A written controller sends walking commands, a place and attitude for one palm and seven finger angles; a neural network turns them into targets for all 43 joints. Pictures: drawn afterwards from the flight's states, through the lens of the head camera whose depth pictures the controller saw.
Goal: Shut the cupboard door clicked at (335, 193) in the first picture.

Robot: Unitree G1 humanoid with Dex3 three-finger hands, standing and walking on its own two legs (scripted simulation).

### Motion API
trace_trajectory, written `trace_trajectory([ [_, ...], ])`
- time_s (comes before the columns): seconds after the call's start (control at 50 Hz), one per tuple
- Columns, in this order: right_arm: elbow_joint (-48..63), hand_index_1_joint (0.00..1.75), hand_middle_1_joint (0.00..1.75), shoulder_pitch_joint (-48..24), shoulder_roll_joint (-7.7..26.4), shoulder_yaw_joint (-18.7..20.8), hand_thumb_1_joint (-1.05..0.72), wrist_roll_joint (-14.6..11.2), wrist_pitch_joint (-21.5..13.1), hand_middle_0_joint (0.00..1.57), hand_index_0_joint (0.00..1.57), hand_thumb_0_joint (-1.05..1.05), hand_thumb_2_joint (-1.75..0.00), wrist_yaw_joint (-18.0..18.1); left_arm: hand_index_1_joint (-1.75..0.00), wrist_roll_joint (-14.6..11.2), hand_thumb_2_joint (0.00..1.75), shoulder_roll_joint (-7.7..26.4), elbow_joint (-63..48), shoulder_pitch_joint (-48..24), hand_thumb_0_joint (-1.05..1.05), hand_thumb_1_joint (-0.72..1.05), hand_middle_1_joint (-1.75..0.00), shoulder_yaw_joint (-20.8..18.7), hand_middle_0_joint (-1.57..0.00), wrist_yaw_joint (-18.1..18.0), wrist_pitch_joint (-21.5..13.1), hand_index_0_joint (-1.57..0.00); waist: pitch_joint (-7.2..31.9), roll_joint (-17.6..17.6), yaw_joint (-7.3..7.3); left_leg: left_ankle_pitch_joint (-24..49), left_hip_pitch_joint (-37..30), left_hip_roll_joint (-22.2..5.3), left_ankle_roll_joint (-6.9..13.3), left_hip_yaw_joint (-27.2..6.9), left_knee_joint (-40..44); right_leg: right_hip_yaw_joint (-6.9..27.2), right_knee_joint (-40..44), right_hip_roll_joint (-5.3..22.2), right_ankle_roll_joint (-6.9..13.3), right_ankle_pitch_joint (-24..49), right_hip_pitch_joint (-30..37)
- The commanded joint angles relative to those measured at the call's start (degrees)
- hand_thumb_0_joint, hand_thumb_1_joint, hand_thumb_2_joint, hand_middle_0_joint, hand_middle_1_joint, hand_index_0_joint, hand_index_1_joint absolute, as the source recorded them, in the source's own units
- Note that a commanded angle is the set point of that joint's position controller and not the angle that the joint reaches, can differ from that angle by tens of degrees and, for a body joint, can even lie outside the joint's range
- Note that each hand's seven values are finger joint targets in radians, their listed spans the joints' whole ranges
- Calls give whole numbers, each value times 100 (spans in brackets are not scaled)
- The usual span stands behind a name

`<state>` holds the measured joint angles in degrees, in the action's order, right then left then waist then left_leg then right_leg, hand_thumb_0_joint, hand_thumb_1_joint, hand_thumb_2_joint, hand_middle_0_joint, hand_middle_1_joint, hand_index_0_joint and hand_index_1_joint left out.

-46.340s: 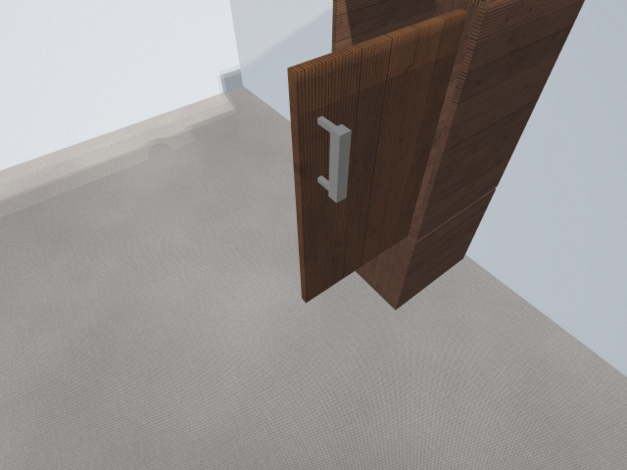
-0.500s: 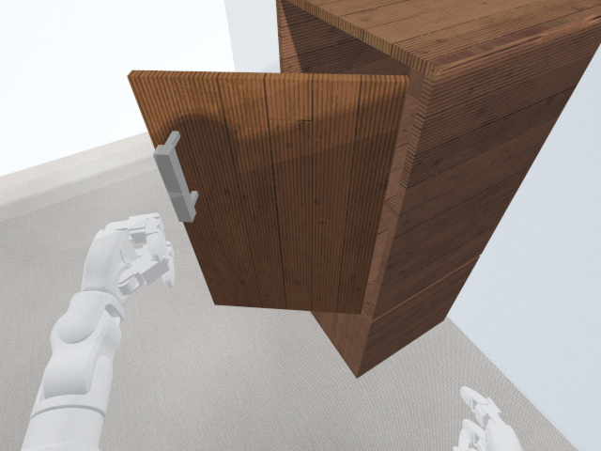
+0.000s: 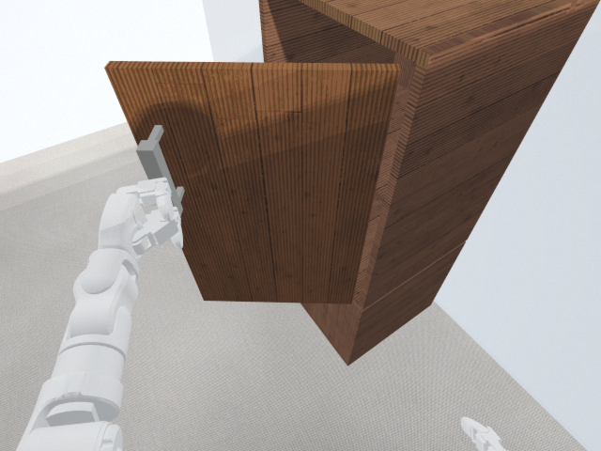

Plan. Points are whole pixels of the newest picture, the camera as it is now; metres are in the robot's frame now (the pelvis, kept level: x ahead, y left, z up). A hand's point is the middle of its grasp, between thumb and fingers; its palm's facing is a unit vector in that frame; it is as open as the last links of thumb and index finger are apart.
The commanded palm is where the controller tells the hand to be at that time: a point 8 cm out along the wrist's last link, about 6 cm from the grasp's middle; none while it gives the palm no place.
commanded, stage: bring the fist close to the handle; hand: left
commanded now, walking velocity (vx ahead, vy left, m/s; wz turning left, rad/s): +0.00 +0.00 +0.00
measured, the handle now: (165, 173) +0.48 +0.22 +0.11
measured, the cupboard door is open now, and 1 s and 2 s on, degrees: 54 48 33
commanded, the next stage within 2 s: push the door shut along its arc in 0.22 s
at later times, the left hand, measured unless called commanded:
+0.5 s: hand (172, 218) +0.39 +0.18 +0.11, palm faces -0.01 -1.00 -0.03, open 3.2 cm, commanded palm +0.37 +0.23 +0.11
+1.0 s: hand (191, 190) +0.44 +0.17 +0.12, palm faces -0.14 -0.99 -0.03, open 3.2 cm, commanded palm +0.44 +0.21 +0.11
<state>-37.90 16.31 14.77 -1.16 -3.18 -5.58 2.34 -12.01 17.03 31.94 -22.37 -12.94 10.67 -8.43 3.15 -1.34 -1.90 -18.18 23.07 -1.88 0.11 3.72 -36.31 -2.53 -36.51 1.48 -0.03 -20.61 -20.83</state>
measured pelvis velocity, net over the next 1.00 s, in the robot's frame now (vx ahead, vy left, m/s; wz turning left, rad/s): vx -0.01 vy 0.00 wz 0.02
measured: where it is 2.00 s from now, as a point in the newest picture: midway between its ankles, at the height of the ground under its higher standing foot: outside the picture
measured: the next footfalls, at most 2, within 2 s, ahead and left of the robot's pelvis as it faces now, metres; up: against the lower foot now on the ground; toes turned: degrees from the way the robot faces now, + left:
none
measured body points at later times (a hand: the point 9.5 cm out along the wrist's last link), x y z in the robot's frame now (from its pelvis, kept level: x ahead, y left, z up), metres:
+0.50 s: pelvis +0.00 +0.00 +0.00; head +0.02 -0.01 +0.45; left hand +0.38 +0.24 +0.12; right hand +0.12 -0.25 -0.11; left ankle +0.00 +0.12 -0.72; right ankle -0.02 -0.12 -0.72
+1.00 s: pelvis -0.01 +0.00 -0.01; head +0.04 +0.00 +0.44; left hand +0.44 +0.22 +0.12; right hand +0.04 -0.27 -0.13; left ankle +0.00 +0.12 -0.72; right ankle -0.02 -0.12 -0.72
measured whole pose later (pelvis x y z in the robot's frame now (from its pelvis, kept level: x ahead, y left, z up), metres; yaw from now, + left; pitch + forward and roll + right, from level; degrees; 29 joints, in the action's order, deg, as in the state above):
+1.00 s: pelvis -0.01 +0.00 -0.01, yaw +1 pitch +9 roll +0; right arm -40.7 20.1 16.5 -0.7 -2.6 -2.7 2.8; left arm -11.3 24.1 60.2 -45.6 -12.8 20.2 -15.1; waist 2.7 -1.2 -5.6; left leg -18.4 31.1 -1.9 0.3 2.4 -40.6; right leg -3.6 -40.1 1.6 0.0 -20.8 -28.0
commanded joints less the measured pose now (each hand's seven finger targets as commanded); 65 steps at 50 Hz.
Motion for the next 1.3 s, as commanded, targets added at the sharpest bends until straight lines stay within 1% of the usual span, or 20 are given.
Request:
trace_trajectory([
  [0.0,821,30,30,-228,787,322,-90,-27,-202,20,20,0,-90,56,-150,-100,90,1232,-1236,-2014,0,90,-150,-460,-130,9,-455,-130,1606,110,61,1648,-1035,118,120,-227,327,63,402,-193,75,2127,362],
  [0.04,794,30,30,-195,810,337,-90,-3,-167,20,20,0,-90,68,-150,-60,90,1520,-1266,-1934,0,90,-150,-690,-130,-25,-515,-130,1603,106,110,1705,-1004,111,132,-224,319,74,408,-189,79,2161,457],
  [0.06,853,30,30,-234,766,332,-90,-20,-174,20,20,0,-90,51,-150,-73,90,1206,-1417,-1909,0,90,-150,-422,-130,10,-537,-130,1655,-2,61,1786,-1094,117,137,-201,327,76,396,-197,73,2260,424],
  [0.12,834,30,30,-222,748,341,-90,-32,-190,20,20,0,-90,40,-150,-103,90,1017,-1550,-1925,0,90,-150,-247,-130,23,-556,-130,1679,-175,35,1842,-1230,97,106,-240,321,30,383,-222,94,2201,321],
  [0.16,798,30,30,-201,781,354,-90,-42,-176,20,20,0,-90,54,-150,-129,90,1019,-1367,-1865,0,90,-150,-262,-130,5,-493,-130,1424,133,-28,1671,-1100,85,136,-220,333,37,462,-230,57,2149,250],
  [0.24,754,30,30,-212,823,339,-90,-31,-129,20,20,0,-90,94,-150,-89,90,1379,-1249,-2095,0,90,-150,-527,-130,-37,-469,-130,1366,143,-2,1367,-1004,103,143,-237,372,74,521,-207,59,1836,246],
  [0.32,802,30,30,-261,774,319,-90,-38,-138,20,20,0,-90,88,-150,-91,90,1230,-1234,-2181,0,90,-150,-393,-130,45,-525,-130,1554,-112,4,1489,-1133,125,128,-236,346,82,459,-211,92,1951,268],
  [0.36,731,30,30,-212,795,306,-90,-45,-105,20,20,0,-90,112,-150,-60,90,1254,-1092,-2646,0,90,-150,-254,-130,129,-569,-130,1425,-13,-171,1443,-1116,118,151,-242,308,90,475,-209,68,1963,154],
  [0.42,691,30,30,-180,815,305,-90,-52,-97,20,20,0,-90,128,-150,-90,90,1175,-797,-3086,0,90,-150,-117,-130,275,-599,-130,1454,-149,-218,1346,-1187,130,126,-296,276,74,457,-220,97,1805,-29],
  [0.52,605,30,30,-49,875,286,-90,-55,-18,20,20,0,-90,144,-150,-75,90,1303,105,-3590,0,90,-150,-132,-130,423,-581,-130,1340,119,-302,1124,-951,149,133,-341,240,73,445,-200,90,1603,-202],
  [0.58,623,30,30,43,907,293,-90,-18,15,20,20,0,-90,118,-150,-48,90,1639,335,-3719,0,90,-150,-426,-130,471,-690,-130,1688,70,-201,1341,-949,168,149,-318,172,125,356,-180,105,1865,3],
  [0.62,662,30,30,90,894,300,-90,-16,33,20,20,0,-90,94,-150,-22,90,1544,405,-3750,0,90,-150,-319,-130,559,-767,-130,1845,-20,-209,1505,-981,170,137,-312,123,112,274,-190,115,2021,21],
  [0.78,449,30,30,385,986,353,-90,-9,106,20,20,0,-90,118,-150,-5,90,1551,1017,-4890,0,90,-150,-77,-130,889,-980,-130,1763,-21,-566,1321,-960,146,175,-355,-18,123,253,-230,87,1830,-464],
  [0.8,432,30,30,402,987,348,-90,-3,95,20,20,0,-90,113,-150,-19,90,1512,1072,-4964,0,90,-150,-47,-130,928,-999,-130,1780,-197,-548,1295,-977,153,163,-369,-24,120,241,-232,105,1764,-519],
  [0.86,352,30,30,526,1039,373,-90,19,109,20,20,0,-90,126,-150,-23,90,1631,1290,-5104,0,90,-150,-118,-130,1013,-1029,-130,1926,-8,-612,1373,-987,139,185,-397,-93,117,206,-251,100,1831,-551],
  [0.92,273,30,30,609,1052,369,-90,32,91,20,20,0,-90,126,-150,0,90,1486,1484,-5469,0,90,-150,54,-130,1102,-1052,-130,1910,-204,-714,1279,-1053,124,159,-451,-116,82,177,-258,110,1603,-851],
  [1.02,179,30,30,788,1118,360,-90,74,89,20,20,0,-90,119,-150,74,90,1748,1902,-5941,0,90,-150,-102,-130,1106,-1060,-130,1871,-85,-819,1038,-795,116,178,-505,-162,98,142,-270,96,1324,-1056],
  [1.14,141,30,30,1010,1195,341,-90,117,112,20,20,0,-90,129,-150,179,90,2355,2453,-6277,0,90,-150,-498,-130,1236,-1041,-130,2074,-171,-861,1117,-530,119,198,-510,-339,140,9,-286,111,1411,-1080],
  [1.16,136,30,30,1023,1183,340,-90,122,99,20,20,0,-90,120,-150,201,90,2181,2428,-6486,0,90,-150,-298,-130,1277,-1042,-130,2091,-195,-966,1137,-549,115,196,-525,-366,130,-18,-298,91,1442,-1199],
  [1.28,97,30,30,1271,1280,354,-90,163,95,20,20,0,-90,122,-150,286,90,2507,2822,-6913,0,90,-150,-443,-130,1431,-993,-130,2277,-245,-1083,1083,-408,88,192,-581,-556,143,-115,-333,88,1293,-1510],
])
